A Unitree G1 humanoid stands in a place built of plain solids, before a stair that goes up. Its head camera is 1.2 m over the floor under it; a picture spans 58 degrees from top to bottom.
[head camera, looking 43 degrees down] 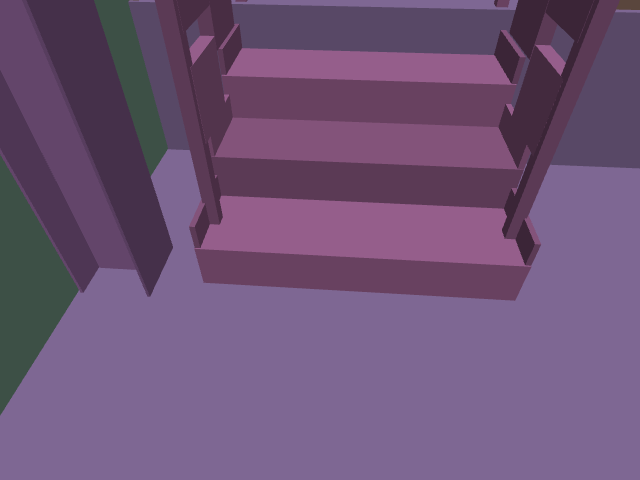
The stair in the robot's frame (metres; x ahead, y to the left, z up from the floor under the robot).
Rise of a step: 0.18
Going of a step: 0.30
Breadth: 1.12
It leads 4 degrees to the right of straight ahead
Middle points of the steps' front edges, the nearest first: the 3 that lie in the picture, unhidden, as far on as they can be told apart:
1.01 -0.13 0.18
1.31 -0.15 0.35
1.61 -0.18 0.53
